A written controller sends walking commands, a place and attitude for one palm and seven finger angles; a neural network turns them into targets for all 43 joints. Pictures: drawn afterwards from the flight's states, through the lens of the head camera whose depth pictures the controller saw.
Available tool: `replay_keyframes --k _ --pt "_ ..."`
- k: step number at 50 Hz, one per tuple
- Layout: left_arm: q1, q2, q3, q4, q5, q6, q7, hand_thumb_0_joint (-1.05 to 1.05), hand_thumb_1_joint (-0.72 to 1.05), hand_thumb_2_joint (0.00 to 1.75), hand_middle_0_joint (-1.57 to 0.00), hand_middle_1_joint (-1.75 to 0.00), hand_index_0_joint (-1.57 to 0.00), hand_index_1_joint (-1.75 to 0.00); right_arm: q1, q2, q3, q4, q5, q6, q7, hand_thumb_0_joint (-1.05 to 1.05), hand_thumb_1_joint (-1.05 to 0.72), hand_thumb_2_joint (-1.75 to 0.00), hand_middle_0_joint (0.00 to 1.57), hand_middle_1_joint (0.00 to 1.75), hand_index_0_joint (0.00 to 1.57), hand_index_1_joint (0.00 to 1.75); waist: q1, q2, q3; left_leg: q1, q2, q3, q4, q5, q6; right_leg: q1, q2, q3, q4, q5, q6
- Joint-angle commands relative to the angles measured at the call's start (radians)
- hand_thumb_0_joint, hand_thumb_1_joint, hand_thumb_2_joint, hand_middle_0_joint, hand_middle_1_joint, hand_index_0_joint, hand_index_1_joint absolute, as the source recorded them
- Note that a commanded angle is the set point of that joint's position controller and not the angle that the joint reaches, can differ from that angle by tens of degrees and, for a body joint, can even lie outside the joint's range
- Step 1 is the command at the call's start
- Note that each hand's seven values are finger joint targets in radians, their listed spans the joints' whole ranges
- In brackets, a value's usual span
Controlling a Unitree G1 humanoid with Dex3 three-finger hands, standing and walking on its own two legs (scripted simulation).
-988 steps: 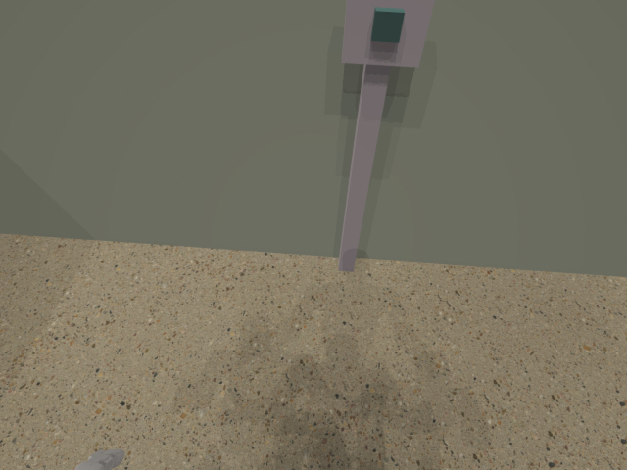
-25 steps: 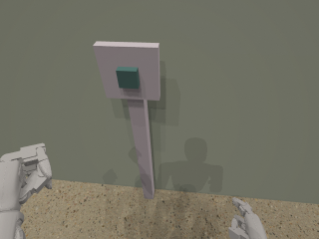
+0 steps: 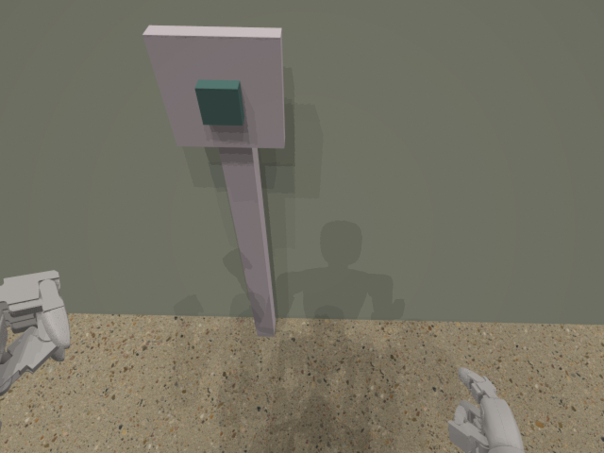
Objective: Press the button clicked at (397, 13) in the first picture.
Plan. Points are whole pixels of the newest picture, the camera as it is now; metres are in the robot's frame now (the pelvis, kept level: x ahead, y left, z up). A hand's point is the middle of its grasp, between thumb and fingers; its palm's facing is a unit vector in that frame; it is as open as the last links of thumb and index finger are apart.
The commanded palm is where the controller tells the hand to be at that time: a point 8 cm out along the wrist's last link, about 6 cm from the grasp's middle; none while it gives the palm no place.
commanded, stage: step back with the hand held close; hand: left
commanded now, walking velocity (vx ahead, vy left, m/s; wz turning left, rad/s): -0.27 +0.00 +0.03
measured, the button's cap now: (221, 101) +0.55 +0.16 +0.18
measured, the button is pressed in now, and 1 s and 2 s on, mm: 0 0 0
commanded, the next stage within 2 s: stop stepping back and stand still in 0.84 s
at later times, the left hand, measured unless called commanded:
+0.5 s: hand out of the picture +0.12 +0.27 +0.18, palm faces +0.39 -0.81 -0.44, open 3.1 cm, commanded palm +0.05 +0.31 +0.18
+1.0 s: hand out of the picture +0.01 +0.25 +0.17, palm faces +0.24 -0.85 -0.46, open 3.1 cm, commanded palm -0.04 +0.31 +0.18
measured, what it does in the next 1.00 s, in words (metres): walks backwards: right foot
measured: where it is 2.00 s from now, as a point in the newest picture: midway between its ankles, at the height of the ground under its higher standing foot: outside the picture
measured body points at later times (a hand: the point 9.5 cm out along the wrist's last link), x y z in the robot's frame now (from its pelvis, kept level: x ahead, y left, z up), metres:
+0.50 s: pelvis -0.07 +0.02 +0.00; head -0.05 +0.05 +0.45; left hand +0.09 +0.31 +0.20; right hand +0.10 -0.20 -0.08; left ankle +0.06 +0.08 -0.74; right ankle -0.12 -0.11 -0.70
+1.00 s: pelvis -0.18 +0.03 -0.01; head -0.17 +0.05 +0.44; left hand -0.01 +0.30 +0.20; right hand -0.02 -0.21 -0.07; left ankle -0.01 +0.09 -0.72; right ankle -0.20 -0.07 -0.74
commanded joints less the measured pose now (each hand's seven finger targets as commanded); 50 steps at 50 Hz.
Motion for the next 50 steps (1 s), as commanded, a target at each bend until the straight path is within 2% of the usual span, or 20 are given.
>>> replay_keyframes --k 1,6,13,15,17,18,20,27,30,32,34,36,37,39,41,44,46,48,49,50 --pt "0.012 0.138 0.132 -0.188 -0.001 -0.082 0.033 0.00 0.90 0.90 -1.30 -1.50 -1.30 -1.50 -0.080 -0.120 -0.043 -0.165 -0.004 -0.073 -0.015 0.00 -0.90 -0.90 0.20 0.30 0.20 0.30 0.003 0.047 -0.110 -0.040 0.118 -0.170 -0.156 -0.151 0.014 0.045 -0.031 0.061 -0.020 0.017 -0.009" --pt "-0.008 0.132 0.137 -0.194 0.016 -0.111 0.043 0.00 0.90 0.90 -1.30 -1.50 -1.30 -1.50 -0.063 -0.121 -0.046 -0.157 -0.014 -0.106 -0.017 0.00 -0.90 -0.90 0.20 0.30 0.20 0.30 -0.001 0.047 -0.066 -0.152 0.109 -0.192 -0.168 -0.386 0.011 0.023 -0.032 0.086 -0.051 -0.201 -0.031" --pt "-0.066 0.125 0.104 -0.197 0.017 -0.124 0.073 0.00 0.90 0.90 -1.30 -1.50 -1.30 -1.50 -0.027 -0.109 -0.045 -0.089 -0.020 -0.128 -0.021 0.00 -0.90 -0.90 0.20 0.30 0.20 0.30 -0.027 -0.077 -0.087 0.145 0.036 -0.145 0.101 -0.208 -0.033 -0.294 -0.149 0.149 -0.174 -0.226 -0.081" --pt "-0.081 0.135 0.107 -0.234 0.019 -0.128 0.073 0.00 0.90 0.90 -1.30 -1.50 -1.30 -1.50 -0.047 -0.118 -0.039 -0.099 -0.019 -0.136 -0.025 0.00 -0.90 -0.90 0.20 0.30 0.20 0.30 -0.025 0.017 -0.062 0.077 0.084 -0.219 -0.051 -0.253 -0.018 -0.243 -0.070 0.088 -0.087 -0.199 -0.045" --pt "-0.082 0.150 0.141 -0.265 0.032 -0.142 0.065 0.00 0.90 0.90 -1.30 -1.50 -1.30 -1.50 -0.092 -0.141 -0.040 -0.118 -0.024 -0.158 -0.034 0.00 -0.90 -0.90 0.20 0.30 0.20 0.30 -0.006 0.256 -0.078 -0.251 0.258 -0.457 -0.413 -0.570 0.052 0.079 0.076 0.013 0.270 -0.157 0.006" --pt "-0.067 0.157 0.170 -0.248 0.040 -0.147 0.062 0.00 0.90 0.90 -1.30 -1.50 -1.30 -1.50 -0.073 -0.126 -0.046 -0.109 -0.034 -0.163 -0.031 0.00 -0.90 -0.90 0.20 0.30 0.20 0.30 0.002 0.246 -0.108 -0.312 0.311 -0.504 -0.458 -0.632 0.086 0.141 0.091 0.037 0.434 -0.169 0.000" --pt "-0.037 0.148 0.169 -0.239 0.025 -0.149 0.057 0.00 0.90 0.90 -1.30 -1.50 -1.30 -1.50 -0.063 -0.102 -0.053 -0.102 -0.041 -0.171 -0.012 0.00 -0.90 -0.90 0.20 0.30 0.20 0.30 0.007 0.125 -0.140 -0.188 0.287 -0.425 -0.385 -0.435 0.086 0.039 0.074 0.051 0.461 -0.236 -0.020" --pt "-0.009 0.140 0.111 -0.240 -0.014 -0.142 0.040 0.00 0.90 0.90 -1.30 -1.50 -1.30 -1.50 -0.047 -0.087 -0.041 -0.051 -0.046 -0.172 0.017 0.00 -0.90 -0.90 0.20 0.30 0.20 0.30 0.003 0.169 -0.181 0.066 0.182 -0.225 -0.314 -0.138 -0.065 0.075 0.046 -0.002 -0.112 -0.155 -0.050" --pt "-0.089 0.194 0.141 -0.236 -0.025 -0.169 0.040 0.00 0.90 0.90 -1.30 -1.50 -1.30 -1.50 -0.049 -0.072 -0.029 -0.033 -0.041 -0.138 0.014 0.00 -0.90 -0.90 0.20 0.30 0.20 0.30 -0.013 -0.059 -0.197 0.330 0.075 -0.099 0.057 -0.002 -0.085 -0.227 -0.174 0.171 -0.263 0.010 -0.114" --pt "-0.130 0.185 0.115 -0.244 -0.023 -0.147 0.038 0.00 0.90 0.90 -1.30 -1.50 -1.30 -1.50 -0.070 -0.088 -0.050 -0.026 -0.021 -0.151 0.003 0.00 -0.90 -0.90 0.20 0.30 0.20 0.30 -0.016 -0.203 -0.183 0.348 -0.005 -0.085 0.242 -0.106 -0.091 -0.365 -0.215 0.151 -0.269 -0.126 -0.141" --pt "-0.064 0.160 0.110 -0.209 -0.014 -0.118 0.035 0.00 0.90 0.90 -1.30 -1.50 -1.30 -1.50 -0.076 -0.074 -0.032 -0.035 -0.022 -0.134 -0.006 0.00 -0.90 -0.90 0.20 0.30 0.20 0.30 -0.032 -0.115 -0.132 0.253 0.006 -0.101 0.184 -0.008 -0.071 -0.276 -0.190 0.093 -0.138 0.194 -0.117" --pt "-0.091 0.188 0.128 -0.237 -0.017 -0.114 0.020 0.00 0.90 0.90 -1.30 -1.50 -1.30 -1.50 -0.103 -0.103 -0.023 -0.067 -0.024 -0.125 -0.020 0.00 -0.90 -0.90 0.20 0.30 0.20 0.30 -0.012 0.094 -0.098 0.191 0.107 -0.224 -0.136 0.402 -0.029 -0.144 0.013 0.005 0.038 0.157 -0.001" --pt "-0.119 0.203 0.124 -0.238 -0.021 -0.127 0.012 0.00 0.90 0.90 -1.30 -1.50 -1.30 -1.50 -0.109 -0.111 -0.032 -0.075 -0.013 -0.136 -0.017 0.00 -0.90 -0.90 0.20 0.30 0.20 0.30 -0.011 0.154 -0.108 0.164 0.190 -0.310 -0.247 0.365 0.006 -0.085 0.070 0.008 0.156 -0.085 0.005" --pt "-0.026 0.194 0.164 -0.205 -0.029 -0.131 0.011 0.00 0.90 0.90 -1.30 -1.50 -1.30 -1.50 -0.092 -0.116 -0.041 -0.079 -0.051 -0.159 -0.005 0.00 -0.90 -0.90 0.20 0.30 0.20 0.30 0.018 0.218 -0.218 -0.001 0.305 -0.486 -0.438 -0.174 0.030 0.039 0.100 0.079 0.411 -0.355 -0.023" --pt "0.023 0.176 0.165 -0.236 -0.035 -0.124 0.021 0.00 0.90 0.90 -1.30 -1.50 -1.30 -1.50 -0.084 -0.097 -0.044 -0.081 -0.048 -0.162 0.002 0.00 -0.90 -0.90 0.20 0.30 0.20 0.30 0.021 0.153 -0.216 -0.020 0.242 -0.334 -0.436 -0.252 0.008 0.058 0.092 0.026 0.316 -0.298 -0.041" --pt "0.063 0.147 0.125 -0.262 -0.037 -0.113 0.016 0.00 0.90 0.90 -1.30 -1.50 -1.30 -1.50 -0.088 -0.099 -0.043 -0.093 -0.035 -0.167 0.016 0.00 -0.90 -0.90 0.20 0.30 0.20 0.30 0.018 0.214 -0.211 -0.079 0.169 -0.222 -0.426 -0.269 -0.042 0.156 0.105 -0.047 0.111 -0.248 -0.043" --pt "0.043 0.173 0.131 -0.272 -0.038 -0.117 0.018 0.00 0.90 0.90 -1.30 -1.50 -1.30 -1.50 -0.074 -0.101 -0.044 -0.085 -0.031 -0.158 0.016 0.00 -0.90 -0.90 0.20 0.30 0.20 0.30 0.010 0.119 -0.180 -0.040 0.102 -0.147 -0.276 -0.235 -0.081 0.114 0.039 -0.016 -0.118 -0.175 -0.055" --pt "0.014 0.224 0.167 -0.291 -0.036 -0.131 0.037 0.00 0.90 0.90 -1.30 -1.50 -1.30 -1.50 -0.044 -0.078 -0.040 -0.066 -0.031 -0.140 0.013 0.00 -0.90 -0.90 0.20 0.30 0.20 0.30 -0.012 -0.142 -0.162 0.235 -0.030 -0.071 0.232 -0.131 -0.108 -0.314 -0.266 0.245 -0.374 -0.269 -0.140" --pt "-0.006 0.218 0.165 -0.257 -0.018 -0.101 0.048 0.00 0.90 0.90 -1.30 -1.50 -1.30 -1.50 -0.055 -0.091 -0.056 -0.059 -0.026 -0.139 0.005 0.00 -0.90 -0.90 0.20 0.30 0.20 0.30 0.003 -0.231 -0.130 0.140 -0.058 -0.118 0.481 -0.217 -0.107 -0.405 -0.367 0.347 -0.371 -0.422 -0.217" --pt "-0.009 0.154 0.136 -0.197 -0.001 -0.070 0.049 0.00 0.90 0.90 -1.30 -1.50 -1.30 -1.50 -0.055 -0.092 -0.062 -0.047 -0.029 -0.128 0.000 0.00 -0.90 -0.90 0.20 0.30 0.20 0.30 -0.010 -0.195 -0.056 0.018 -0.020 -0.160 0.597 -0.225 -0.088 -0.409 -0.370 0.312 -0.336 -0.422 -0.228"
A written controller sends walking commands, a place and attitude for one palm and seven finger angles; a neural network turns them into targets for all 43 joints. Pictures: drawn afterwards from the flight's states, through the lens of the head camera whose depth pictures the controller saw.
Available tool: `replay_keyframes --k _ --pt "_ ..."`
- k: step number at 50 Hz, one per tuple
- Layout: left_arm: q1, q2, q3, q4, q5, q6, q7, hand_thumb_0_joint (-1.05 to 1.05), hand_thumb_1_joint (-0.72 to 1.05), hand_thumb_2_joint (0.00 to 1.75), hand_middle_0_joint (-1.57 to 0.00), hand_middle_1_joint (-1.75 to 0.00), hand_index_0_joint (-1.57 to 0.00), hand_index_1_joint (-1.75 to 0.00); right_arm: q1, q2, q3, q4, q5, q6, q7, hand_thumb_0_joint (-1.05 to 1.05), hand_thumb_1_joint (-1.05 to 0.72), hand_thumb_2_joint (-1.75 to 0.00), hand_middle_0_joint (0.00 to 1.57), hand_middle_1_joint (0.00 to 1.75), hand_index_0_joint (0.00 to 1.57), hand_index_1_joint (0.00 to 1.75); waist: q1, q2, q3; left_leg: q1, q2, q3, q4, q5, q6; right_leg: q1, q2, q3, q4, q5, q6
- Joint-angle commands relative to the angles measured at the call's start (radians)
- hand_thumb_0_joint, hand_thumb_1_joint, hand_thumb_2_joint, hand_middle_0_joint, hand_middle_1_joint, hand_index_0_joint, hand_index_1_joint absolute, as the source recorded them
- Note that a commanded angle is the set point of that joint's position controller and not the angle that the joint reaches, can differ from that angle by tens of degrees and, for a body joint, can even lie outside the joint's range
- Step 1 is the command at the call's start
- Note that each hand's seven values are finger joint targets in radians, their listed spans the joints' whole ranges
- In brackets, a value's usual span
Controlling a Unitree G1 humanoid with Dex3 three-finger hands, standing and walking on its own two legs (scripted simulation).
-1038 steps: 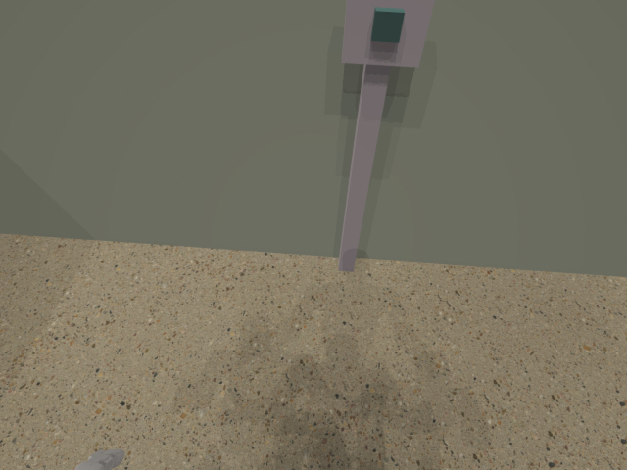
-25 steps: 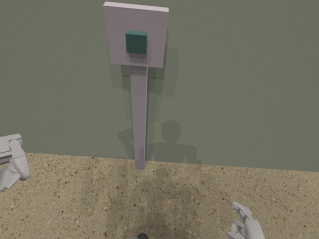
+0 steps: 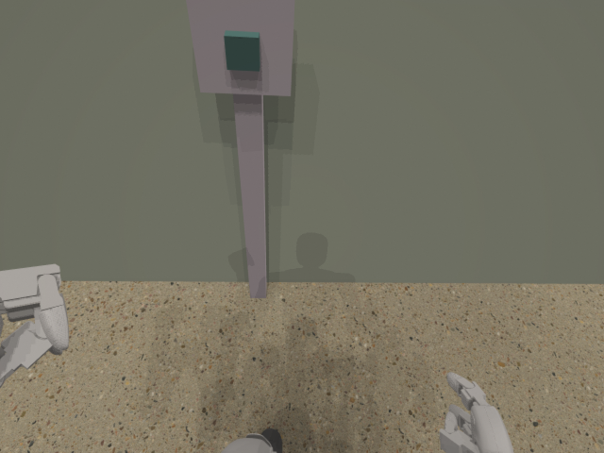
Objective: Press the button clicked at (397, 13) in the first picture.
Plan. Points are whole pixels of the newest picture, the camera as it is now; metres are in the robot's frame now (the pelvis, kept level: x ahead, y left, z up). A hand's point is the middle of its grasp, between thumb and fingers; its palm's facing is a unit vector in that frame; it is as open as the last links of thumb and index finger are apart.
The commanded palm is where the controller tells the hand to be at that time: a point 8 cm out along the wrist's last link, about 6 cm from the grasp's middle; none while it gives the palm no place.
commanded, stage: stop stepping back and stand still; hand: left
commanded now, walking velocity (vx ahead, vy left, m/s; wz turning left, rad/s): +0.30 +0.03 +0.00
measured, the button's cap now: (243, 50) +0.72 +0.16 +0.18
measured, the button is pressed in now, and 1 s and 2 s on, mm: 0 0 0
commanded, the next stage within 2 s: let the arm hang, fingers relaxed in 0.92 s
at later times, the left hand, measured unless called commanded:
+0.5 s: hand out of the picture +0.11 +0.26 +0.18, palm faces +0.42 -0.79 -0.45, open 3.1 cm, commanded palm +0.06 +0.30 +0.19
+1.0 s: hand out of the picture +0.14 +0.27 +0.16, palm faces +0.38 -0.80 -0.46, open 3.1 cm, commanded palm none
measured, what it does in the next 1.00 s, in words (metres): steps on the spot: left foot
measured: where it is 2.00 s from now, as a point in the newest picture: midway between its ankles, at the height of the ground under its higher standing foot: outside the picture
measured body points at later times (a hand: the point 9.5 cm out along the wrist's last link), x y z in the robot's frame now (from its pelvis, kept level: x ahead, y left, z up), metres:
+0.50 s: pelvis -0.06 +0.01 +0.01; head -0.07 +0.01 +0.46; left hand +0.08 +0.30 +0.20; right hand +0.11 -0.20 -0.08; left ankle -0.02 +0.13 -0.71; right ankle -0.05 -0.08 -0.73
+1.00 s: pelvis -0.03 +0.02 +0.01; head -0.02 +0.02 +0.46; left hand +0.11 +0.31 +0.19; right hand +0.15 -0.20 -0.07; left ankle -0.01 +0.14 -0.73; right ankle -0.05 -0.08 -0.73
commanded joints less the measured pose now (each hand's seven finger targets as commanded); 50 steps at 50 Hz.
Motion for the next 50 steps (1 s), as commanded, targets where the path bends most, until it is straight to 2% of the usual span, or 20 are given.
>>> replay_keyframes --k 1,3,5,7,8,10,11,15,18,19,21,22,24,26,27,29,32,36,38,50 --pt "-0.077 0.076 0.097 -0.108 0.028 -0.003 0.048 0.00 0.90 0.90 -1.30 -1.50 -1.30 -1.50 -0.071 -0.108 -0.053 -0.116 0.006 -0.013 -0.032 0.00 -0.90 -0.90 0.20 0.30 0.20 0.30 -0.022 -0.097 0.005 0.156 0.041 -0.101 0.544 -0.230 -0.014 -0.358 -0.379 0.282 -0.294 -0.293 -0.144" --pt "-0.130 0.092 0.095 -0.092 0.046 0.003 0.060 0.00 0.90 0.90 -1.30 -1.50 -1.30 -1.50 -0.091 -0.109 -0.037 -0.124 0.006 -0.026 -0.058 0.00 -0.90 -0.90 0.20 0.30 0.20 0.30 -0.018 -0.073 0.033 0.181 0.070 -0.071 0.270 -0.246 0.007 -0.250 -0.316 0.214 -0.232 -0.155 -0.093" --pt "-0.152 0.072 0.081 -0.083 0.052 -0.013 0.070 0.00 0.90 0.90 -1.30 -1.50 -1.30 -1.50 -0.049 -0.119 -0.028 -0.103 0.005 -0.054 -0.069 0.00 -0.90 -0.90 0.20 0.30 0.20 0.30 -0.017 -0.013 0.012 0.259 0.040 -0.031 -0.051 -0.182 0.028 -0.147 -0.256 0.186 -0.161 -0.115 -0.047" --pt "-0.153 0.073 0.071 -0.112 0.051 -0.037 0.067 0.00 0.90 0.90 -1.30 -1.50 -1.30 -1.50 -0.052 -0.143 -0.040 -0.124 0.010 -0.091 -0.074 0.00 -0.90 -0.90 0.20 0.30 0.20 0.30 0.004 0.119 -0.006 0.303 0.132 -0.147 -0.180 -0.065 0.063 -0.087 -0.134 0.108 -0.039 -0.029 0.021" --pt "-0.163 0.083 0.077 -0.125 0.048 -0.047 0.062 0.00 0.90 0.90 -1.30 -1.50 -1.30 -1.50 -0.049 -0.147 -0.034 -0.131 0.016 -0.100 -0.068 0.00 -0.90 -0.90 0.20 0.30 0.20 0.30 0.012 0.102 -0.038 0.287 0.168 -0.192 -0.178 0.019 0.076 -0.034 -0.102 0.080 -0.006 0.021 0.041" --pt "-0.127 0.068 0.072 -0.147 0.045 -0.046 0.044 0.00 0.90 0.90 -1.30 -1.50 -1.30 -1.50 -0.047 -0.114 -0.018 -0.118 0.009 -0.103 -0.056 0.00 -0.90 -0.90 0.20 0.30 0.20 0.30 -0.007 0.238 -0.026 0.168 0.204 -0.339 -0.380 -0.359 0.078 0.013 -0.050 0.036 0.115 -0.139 0.061" --pt "-0.137 0.061 0.069 -0.163 0.055 -0.047 0.045 0.00 0.90 0.90 -1.30 -1.50 -1.30 -1.50 -0.053 -0.111 -0.021 -0.120 0.008 -0.108 -0.051 0.00 -0.90 -0.90 0.20 0.30 0.20 0.30 -0.005 0.230 -0.001 0.114 0.224 -0.362 -0.415 -0.484 0.096 0.025 -0.048 0.048 0.157 -0.134 0.059" --pt "-0.035 0.051 0.072 -0.124 0.059 -0.032 0.050 0.00 0.90 0.90 -1.30 -1.50 -1.30 -1.50 -0.052 -0.114 -0.030 -0.124 0.005 -0.108 -0.035 0.00 -0.90 -0.90 0.20 0.30 0.20 0.30 -0.003 0.145 -0.027 0.105 0.180 -0.253 -0.374 -0.492 0.075 0.109 -0.021 -0.006 0.004 -0.138 0.038" --pt "-0.034 0.064 0.085 -0.098 0.047 -0.018 0.049 0.00 0.90 0.90 -1.30 -1.50 -1.30 -1.50 -0.053 -0.110 -0.032 -0.118 -0.004 -0.080 -0.038 0.00 -0.90 -0.90 0.20 0.30 0.20 0.30 -0.014 0.141 -0.044 0.101 0.122 -0.174 -0.277 -0.428 0.032 0.151 -0.051 0.021 -0.108 -0.165 -0.004" --pt "-0.023 0.067 0.092 -0.064 0.045 -0.010 0.050 0.00 0.90 0.90 -1.30 -1.50 -1.30 -1.50 -0.051 -0.107 -0.037 -0.115 -0.001 -0.071 -0.039 0.00 -0.90 -0.90 0.20 0.30 0.20 0.30 -0.008 0.054 -0.058 0.111 0.093 -0.122 -0.188 -0.401 0.034 0.123 -0.083 0.090 -0.140 -0.223 -0.021" --pt "-0.052 0.062 0.083 -0.078 0.037 -0.004 0.050 0.00 0.90 0.90 -1.30 -1.50 -1.30 -1.50 -0.050 -0.107 -0.046 -0.118 0.001 -0.056 -0.039 0.00 -0.90 -0.90 0.20 0.30 0.20 0.30 -0.013 -0.135 -0.034 0.138 0.036 -0.042 0.118 -0.214 0.023 -0.012 -0.246 0.338 -0.264 -0.360 -0.109" --pt "-0.070 0.071 0.095 -0.079 0.032 -0.001 0.058 0.00 0.90 0.90 -1.30 -1.50 -1.30 -1.50 -0.052 -0.111 -0.045 -0.106 0.003 -0.053 -0.037 0.00 -0.90 -0.90 0.20 0.30 0.20 0.30 -0.008 -0.173 -0.032 0.099 0.023 -0.026 0.249 -0.184 0.018 -0.019 -0.315 0.423 -0.290 -0.327 -0.156" --pt "-0.129 0.054 0.073 -0.064 0.037 -0.013 0.062 0.00 0.90 0.90 -1.30 -1.50 -1.30 -1.50 -0.046 -0.098 -0.033 -0.092 0.003 -0.056 -0.035 0.00 -0.90 -0.90 0.20 0.30 0.20 0.30 -0.020 -0.110 -0.019 0.126 0.050 -0.038 0.236 -0.247 0.022 -0.066 -0.340 0.363 -0.256 -0.324 -0.149" --pt "-0.169 0.050 0.053 -0.064 0.047 -0.013 0.066 0.00 0.90 0.90 -1.30 -1.50 -1.30 -1.50 -0.062 -0.103 -0.026 -0.091 0.004 -0.057 -0.044 0.00 -0.90 -0.90 0.20 0.30 0.20 0.30 -0.024 -0.082 0.034 0.264 0.056 -0.009 0.041 -0.180 0.037 -0.159 -0.270 0.252 -0.200 -0.325 -0.093" --pt "-0.195 0.056 0.056 -0.088 0.046 -0.017 0.065 0.00 0.90 0.90 -1.30 -1.50 -1.30 -1.50 -0.077 -0.112 -0.033 -0.096 0.007 -0.062 -0.052 0.00 -0.90 -0.90 0.20 0.30 0.20 0.30 -0.022 -0.008 0.030 0.338 0.057 -0.024 -0.031 -0.163 0.042 -0.189 -0.218 0.197 -0.141 -0.271 -0.060" --pt "-0.181 0.061 0.067 -0.106 0.049 -0.035 0.062 0.00 0.90 0.90 -1.30 -1.50 -1.30 -1.50 -0.077 -0.130 -0.033 -0.113 0.005 -0.072 -0.055 0.00 -0.90 -0.90 0.20 0.30 0.20 0.30 -0.004 0.109 0.029 0.318 0.152 -0.189 -0.151 -0.150 0.086 -0.142 -0.101 0.108 -0.016 -0.108 0.011" --pt "-0.163 0.061 0.079 -0.097 0.058 -0.045 0.047 0.00 0.90 0.90 -1.30 -1.50 -1.30 -1.50 -0.082 -0.107 -0.021 -0.115 0.012 -0.083 -0.051 0.00 -0.90 -0.90 0.20 0.30 0.20 0.30 0.000 0.182 0.063 0.148 0.195 -0.290 -0.319 -0.426 0.101 -0.029 -0.064 0.054 0.046 -0.120 0.045" --pt "-0.085 0.041 0.076 -0.066 0.055 -0.053 0.047 0.00 0.90 0.90 -1.30 -1.50 -1.30 -1.50 -0.056 -0.109 -0.028 -0.118 0.011 -0.093 -0.037 0.00 -0.90 -0.90 0.20 0.30 0.20 0.30 0.005 0.003 -0.019 0.197 0.101 -0.109 -0.128 -0.087 0.057 0.063 -0.118 0.121 -0.107 0.075 0.023" --pt "-0.053 0.036 0.070 -0.076 0.044 -0.054 0.044 0.00 0.90 0.90 -1.30 -1.50 -1.30 -1.50 -0.052 -0.112 -0.035 -0.121 0.014 -0.090 -0.027 0.00 -0.90 -0.90 0.20 0.30 0.20 0.30 -0.001 0.004 -0.083 0.267 0.076 -0.062 -0.041 0.055 0.033 0.065 -0.166 0.161 -0.119 0.172 0.002" --pt "-0.022 0.053 0.087 -0.085 0.026 -0.044 0.040 0.00 0.90 0.90 -1.30 -1.50 -1.30 -1.50 -0.067 -0.109 -0.034 -0.144 0.024 -0.054 -0.034 0.00 -0.90 -0.90 0.20 0.30 0.20 0.30 0.003 0.034 -0.114 0.359 0.097 -0.067 -0.079 0.253 0.032 0.085 -0.122 0.096 -0.094 0.293 0.032"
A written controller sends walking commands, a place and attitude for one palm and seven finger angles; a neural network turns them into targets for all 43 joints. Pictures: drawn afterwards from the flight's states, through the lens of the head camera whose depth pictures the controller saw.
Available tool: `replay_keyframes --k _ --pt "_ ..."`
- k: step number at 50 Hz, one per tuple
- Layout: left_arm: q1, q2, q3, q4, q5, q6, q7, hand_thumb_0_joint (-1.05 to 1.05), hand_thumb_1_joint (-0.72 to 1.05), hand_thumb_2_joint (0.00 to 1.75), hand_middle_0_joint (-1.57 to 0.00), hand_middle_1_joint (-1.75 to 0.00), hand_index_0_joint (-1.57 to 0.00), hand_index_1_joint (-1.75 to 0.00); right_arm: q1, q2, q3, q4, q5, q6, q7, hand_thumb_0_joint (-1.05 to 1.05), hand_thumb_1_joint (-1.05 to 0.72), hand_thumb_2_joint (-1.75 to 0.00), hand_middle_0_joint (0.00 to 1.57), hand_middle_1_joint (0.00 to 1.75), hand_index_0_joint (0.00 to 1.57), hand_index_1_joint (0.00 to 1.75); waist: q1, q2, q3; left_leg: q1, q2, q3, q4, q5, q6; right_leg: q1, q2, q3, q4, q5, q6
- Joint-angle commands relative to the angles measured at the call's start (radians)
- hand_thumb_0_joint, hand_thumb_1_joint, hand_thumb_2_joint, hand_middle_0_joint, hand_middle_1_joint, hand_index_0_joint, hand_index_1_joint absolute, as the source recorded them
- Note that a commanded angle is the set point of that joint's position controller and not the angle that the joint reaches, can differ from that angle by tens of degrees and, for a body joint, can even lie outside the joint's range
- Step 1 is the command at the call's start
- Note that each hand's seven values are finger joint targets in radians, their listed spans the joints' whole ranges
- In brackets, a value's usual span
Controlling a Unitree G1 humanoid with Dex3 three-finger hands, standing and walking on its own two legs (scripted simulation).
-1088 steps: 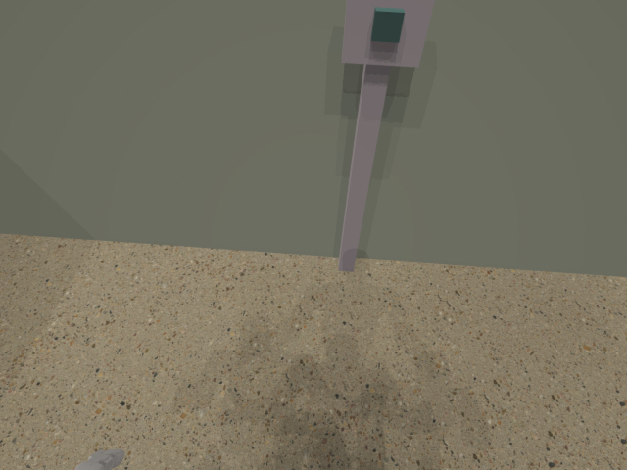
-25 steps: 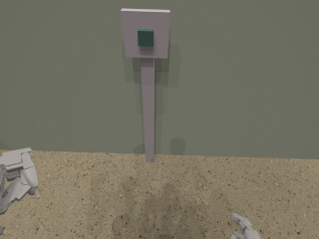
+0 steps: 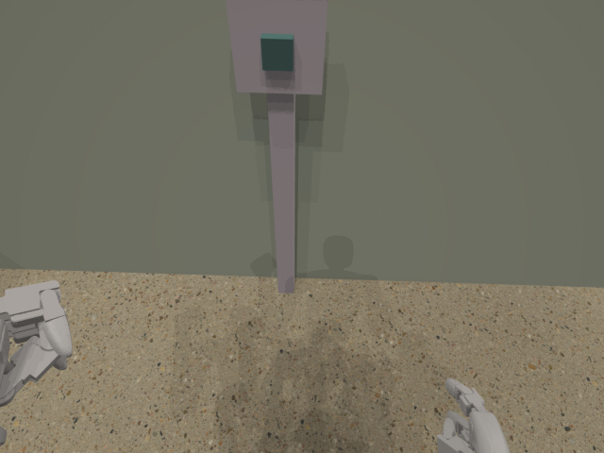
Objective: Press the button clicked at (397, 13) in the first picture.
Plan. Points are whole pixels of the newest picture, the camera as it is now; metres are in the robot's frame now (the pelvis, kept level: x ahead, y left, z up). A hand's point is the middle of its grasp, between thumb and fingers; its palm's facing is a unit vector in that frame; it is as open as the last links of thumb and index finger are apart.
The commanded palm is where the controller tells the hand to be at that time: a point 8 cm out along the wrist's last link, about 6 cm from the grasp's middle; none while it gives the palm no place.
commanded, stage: let the arm hang, fingers relaxed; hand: left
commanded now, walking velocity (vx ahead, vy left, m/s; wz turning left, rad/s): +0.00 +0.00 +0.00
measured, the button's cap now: (277, 51) +0.76 +0.10 +0.17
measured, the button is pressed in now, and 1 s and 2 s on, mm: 0 0 0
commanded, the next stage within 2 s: stand and wait in 1.12 s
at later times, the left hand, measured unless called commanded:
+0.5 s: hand out of the picture -0.07 +0.21 -0.17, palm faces +0.05 -0.97 -0.23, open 4.5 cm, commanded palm none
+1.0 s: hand out of the picture -0.03 +0.17 -0.18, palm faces +0.04 -0.99 -0.16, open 7.3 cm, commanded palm none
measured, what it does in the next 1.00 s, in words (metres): stands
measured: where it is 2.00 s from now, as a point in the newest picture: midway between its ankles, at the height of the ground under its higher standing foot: outside the picture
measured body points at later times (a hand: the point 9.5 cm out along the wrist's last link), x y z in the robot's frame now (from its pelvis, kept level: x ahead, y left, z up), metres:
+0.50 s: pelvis -0.03 +0.01 +0.00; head +0.00 +0.02 +0.45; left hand -0.07 +0.26 -0.16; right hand -0.04 -0.22 -0.15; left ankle +0.03 +0.11 -0.74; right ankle -0.02 -0.10 -0.74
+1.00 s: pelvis -0.03 +0.01 +0.00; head -0.03 +0.01 +0.45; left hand -0.03 +0.22 -0.16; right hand -0.04 -0.20 -0.16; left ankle +0.03 +0.11 -0.74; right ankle -0.02 -0.10 -0.74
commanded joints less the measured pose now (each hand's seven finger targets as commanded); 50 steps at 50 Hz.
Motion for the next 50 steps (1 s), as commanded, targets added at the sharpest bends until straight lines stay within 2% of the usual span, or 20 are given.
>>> replay_keyframes --k 1,2,3,4,6,7,9,13,16,18,20,22,24,31,33,35,38,42,46,50 --pt "-0.160 0.059 -0.244 0.622 0.081 0.108 -0.111 0.00 0.90 0.90 -1.30 -1.50 -1.30 -1.50 -0.138 -0.321 -0.103 0.075 0.009 -0.081 0.077 0.00 -0.90 -0.90 0.20 0.30 0.20 0.30 -0.039 0.028 -0.046 0.002 0.086 -0.082 0.118 0.404 0.025 -0.101 -0.157 0.020 0.089 0.424 -0.009" --pt "-0.157 0.027 -0.223 0.658 0.074 0.179 -0.127 0.00 0.90 0.90 -1.26 -1.46 -1.26 -1.46 -0.040 -0.263 -0.113 0.096 0.000 -0.032 0.072 0.00 -0.90 -0.90 0.20 0.30 0.20 0.30 -0.021 0.008 -0.122 0.061 0.091 -0.072 0.103 0.430 0.020 -0.107 -0.146 0.093 0.069 0.370 -0.021" --pt "-0.186 0.003 -0.231 0.689 0.072 0.197 -0.127 0.00 0.90 0.90 -1.23 -1.42 -1.23 -1.42 -0.008 -0.237 -0.097 0.089 -0.007 -0.005 0.067 0.00 -0.90 -0.90 0.20 0.30 0.20 0.30 -0.021 -0.029 -0.132 0.038 0.101 -0.094 0.101 0.339 0.036 -0.107 -0.138 0.066 0.075 0.272 -0.023" --pt "-0.226 0.006 -0.237 0.736 0.072 0.203 -0.130 0.00 0.90 0.90 -1.19 -1.38 -1.19 -1.38 -0.015 -0.228 -0.082 0.077 -0.012 0.015 0.064 0.00 -0.90 -0.90 0.20 0.30 0.20 0.30 -0.015 -0.081 -0.114 -0.004 0.106 -0.119 0.078 0.274 0.055 -0.103 -0.127 0.060 0.076 0.218 -0.022" --pt "-0.307 0.027 -0.246 0.856 0.073 0.206 -0.133 0.00 0.90 0.90 -1.12 -1.30 -1.12 -1.30 -0.041 -0.234 -0.071 0.083 -0.023 0.038 0.058 0.00 -0.90 -0.90 0.20 0.30 0.20 0.30 -0.011 -0.206 -0.089 -0.030 0.088 -0.133 0.078 0.225 0.059 -0.093 -0.137 0.083 0.049 0.207 -0.035" --pt "-0.345 0.033 -0.252 0.922 0.074 0.211 -0.132 0.00 0.90 0.90 -1.08 -1.26 -1.08 -1.26 -0.046 -0.229 -0.069 0.093 -0.027 0.048 0.058 0.00 -0.90 -0.90 0.20 0.30 0.20 0.30 -0.015 -0.213 -0.072 -0.021 0.077 -0.131 0.071 0.207 0.054 -0.112 -0.149 0.095 0.036 0.177 -0.050" --pt "-0.392 0.023 -0.270 1.062 0.067 0.224 -0.128 0.00 0.90 0.90 -1.01 -1.18 -1.01 -1.18 -0.049 -0.204 -0.054 0.136 -0.035 0.071 0.054 0.00 -0.90 -0.90 0.20 0.30 0.20 0.30 -0.016 -0.139 -0.044 -0.017 0.064 -0.128 0.033 0.167 0.048 -0.111 -0.151 0.106 0.006 0.117 -0.051" --pt "-0.394 -0.004 -0.300 1.310 0.056 0.235 -0.118 0.00 0.90 0.90 -0.86 -1.02 -0.86 -1.02 -0.040 -0.158 -0.026 0.230 -0.036 0.092 0.050 0.00 -0.90 -0.90 0.20 0.30 0.20 0.30 0.002 0.062 -0.026 -0.033 0.070 -0.144 -0.075 0.088 0.041 -0.027 -0.122 0.094 -0.038 0.027 -0.028" --pt "-0.364 -0.027 -0.306 1.445 0.047 0.229 -0.115 0.00 0.90 0.90 -0.75 -0.90 -0.75 -0.90 -0.003 -0.128 -0.021 0.303 -0.033 0.097 0.040 0.00 -0.90 -0.90 0.20 0.30 0.20 0.30 0.003 0.150 -0.024 -0.009 0.067 -0.140 -0.111 0.030 0.033 -0.008 -0.120 0.103 -0.081 0.005 -0.036" --pt "-0.345 -0.050 -0.297 1.506 0.052 0.228 -0.114 0.00 0.90 0.90 -0.68 -0.82 -0.68 -0.82 0.032 -0.114 -0.025 0.335 -0.033 0.100 0.033 0.00 -0.90 -0.90 0.20 0.30 0.20 0.30 0.002 0.161 -0.030 0.002 0.076 -0.146 -0.124 0.008 0.037 0.013 -0.118 0.088 -0.103 0.010 -0.038" --pt "-0.337 -0.053 -0.304 1.554 0.047 0.229 -0.115 0.00 0.90 0.90 -0.60 -0.74 -0.60 -0.74 0.063 -0.110 -0.026 0.371 -0.029 0.103 0.030 0.00 -0.90 -0.90 0.20 0.30 0.20 0.30 0.000 0.148 -0.011 0.000 0.076 -0.155 -0.149 -0.037 0.036 0.009 -0.114 0.080 -0.116 -0.013 -0.039" --pt "-0.327 -0.057 -0.309 1.593 0.047 0.230 -0.114 0.00 0.90 0.90 -0.53 -0.66 -0.53 -0.66 0.090 -0.112 -0.031 0.396 -0.026 0.108 0.027 0.00 -0.90 -0.90 0.20 0.30 0.20 0.30 -0.002 0.075 0.035 0.000 0.081 -0.164 -0.168 -0.084 0.038 -0.021 -0.107 0.067 -0.131 -0.045 -0.037" --pt "-0.316 -0.071 -0.313 1.626 0.047 0.231 -0.114 0.00 0.90 0.90 -0.46 -0.58 -0.46 -0.58 0.123 -0.102 -0.033 0.424 -0.026 0.108 0.025 0.00 -0.90 -0.90 0.20 0.30 0.20 0.30 -0.004 0.051 0.048 -0.002 0.085 -0.170 -0.193 -0.122 0.043 -0.026 -0.107 0.063 -0.132 -0.056 -0.035" --pt "-0.267 -0.102 -0.316 1.685 0.047 0.227 -0.103 0.00 0.90 0.90 -0.20 -0.30 -0.20 -0.30 0.174 -0.070 -0.038 0.474 -0.024 0.106 0.022 0.00 -0.90 -0.90 0.20 0.30 0.20 0.30 -0.006 -0.009 0.061 0.018 0.080 -0.154 -0.195 -0.118 0.045 -0.056 -0.112 0.068 -0.133 -0.078 -0.034" --pt "-0.262 -0.107 -0.316 1.691 0.047 0.226 -0.100 0.00 0.90 0.90 -0.20 -0.30 -0.20 -0.30 0.181 -0.061 -0.038 0.483 -0.025 0.107 0.022 0.00 -0.90 -0.90 0.20 0.30 0.20 0.30 -0.007 -0.031 0.084 0.016 0.073 -0.139 -0.183 -0.106 0.043 -0.078 -0.115 0.072 -0.140 -0.099 -0.035" --pt "-0.259 -0.116 -0.315 1.694 0.048 0.227 -0.098 0.00 0.90 0.90 -0.20 -0.30 -0.20 -0.30 0.188 -0.043 -0.036 0.492 -0.026 0.108 0.022 0.00 -0.90 -0.90 0.20 0.30 0.20 0.30 -0.008 -0.017 0.101 0.013 0.069 -0.134 -0.182 -0.105 0.042 -0.094 -0.115 0.080 -0.141 -0.108 -0.034" --pt "-0.260 -0.122 -0.312 1.695 0.049 0.223 -0.095 0.00 0.90 0.90 -0.20 -0.30 -0.20 -0.30 0.194 -0.028 -0.037 0.498 -0.027 0.107 0.023 0.00 -0.90 -0.90 0.20 0.30 0.20 0.30 -0.010 -0.048 0.111 0.017 0.060 -0.114 -0.158 -0.070 0.038 -0.108 -0.124 0.086 -0.153 -0.122 -0.035" --pt "-0.262 -0.132 -0.310 1.690 0.050 0.222 -0.093 0.00 0.90 0.90 -0.20 -0.30 -0.20 -0.30 0.193 -0.023 -0.037 0.499 -0.027 0.104 0.022 0.00 -0.90 -0.90 0.20 0.30 0.20 0.30 -0.010 0.012 0.111 0.026 0.067 -0.118 -0.164 -0.069 0.037 -0.123 -0.117 0.085 -0.141 -0.106 -0.034" --pt "-0.277 -0.145 -0.306 1.687 0.050 0.222 -0.094 0.00 0.90 0.90 -0.20 -0.30 -0.20 -0.30 0.183 -0.017 -0.036 0.498 -0.028 0.098 0.019 0.00 -0.90 -0.90 0.20 0.30 0.20 0.30 -0.007 0.020 0.122 -0.004 0.071 -0.133 -0.190 -0.087 0.037 -0.096 -0.111 0.083 -0.129 -0.067 -0.030" --pt "-0.286 -0.142 -0.304 1.682 0.050 0.219 -0.094 0.00 0.90 0.90 -0.20 -0.30 -0.20 -0.30 0.178 -0.019 -0.038 0.495 -0.028 0.094 0.018 0.00 -0.90 -0.90 0.20 0.30 0.20 0.30 -0.006 0.025 0.096 0.010 0.074 -0.129 -0.186 -0.058 0.036 -0.071 -0.113 0.082 -0.128 -0.032 -0.030"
